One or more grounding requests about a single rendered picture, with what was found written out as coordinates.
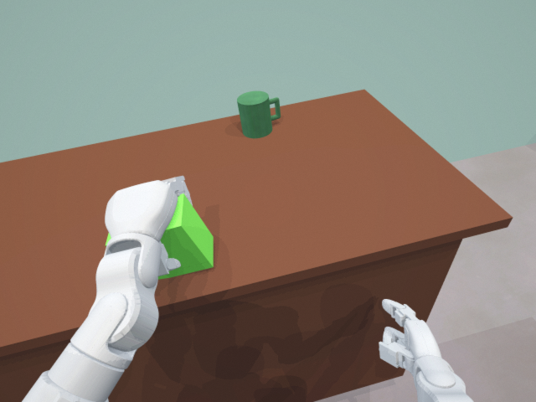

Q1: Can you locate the robot right forearm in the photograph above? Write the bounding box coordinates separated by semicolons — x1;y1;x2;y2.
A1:
413;356;474;402

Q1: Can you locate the robot left forearm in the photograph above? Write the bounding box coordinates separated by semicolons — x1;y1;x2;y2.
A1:
22;233;162;402

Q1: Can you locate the table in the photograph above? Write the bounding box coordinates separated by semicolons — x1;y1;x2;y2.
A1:
0;90;513;402

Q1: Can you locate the robot right hand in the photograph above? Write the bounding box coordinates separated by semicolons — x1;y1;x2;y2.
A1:
379;299;442;377

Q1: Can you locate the sponge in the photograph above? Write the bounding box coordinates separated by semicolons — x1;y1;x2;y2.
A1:
106;193;214;280

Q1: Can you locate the robot left hand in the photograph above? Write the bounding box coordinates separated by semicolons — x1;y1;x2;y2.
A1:
105;176;193;276

